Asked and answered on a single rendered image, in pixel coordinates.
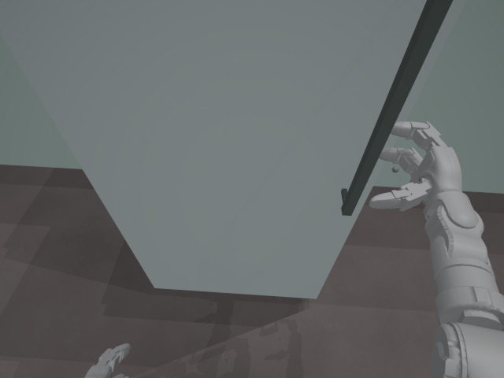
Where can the robot left hand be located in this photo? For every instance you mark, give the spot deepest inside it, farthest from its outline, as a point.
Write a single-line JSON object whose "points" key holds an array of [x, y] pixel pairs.
{"points": [[108, 362]]}

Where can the fridge door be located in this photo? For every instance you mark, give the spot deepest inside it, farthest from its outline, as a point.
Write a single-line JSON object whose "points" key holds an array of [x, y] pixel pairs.
{"points": [[219, 133]]}

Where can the right robot upper arm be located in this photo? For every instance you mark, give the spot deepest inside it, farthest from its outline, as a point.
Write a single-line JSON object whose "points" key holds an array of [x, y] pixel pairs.
{"points": [[467, 351]]}

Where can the right robot forearm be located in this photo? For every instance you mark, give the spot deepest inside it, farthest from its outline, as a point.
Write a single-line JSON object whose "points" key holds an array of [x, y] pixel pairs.
{"points": [[465, 282]]}

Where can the handle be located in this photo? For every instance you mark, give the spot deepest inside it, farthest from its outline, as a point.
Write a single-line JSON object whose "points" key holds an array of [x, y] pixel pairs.
{"points": [[429, 23]]}

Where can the robot right hand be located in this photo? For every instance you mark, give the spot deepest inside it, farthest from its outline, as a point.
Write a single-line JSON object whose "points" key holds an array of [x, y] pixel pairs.
{"points": [[440, 167]]}

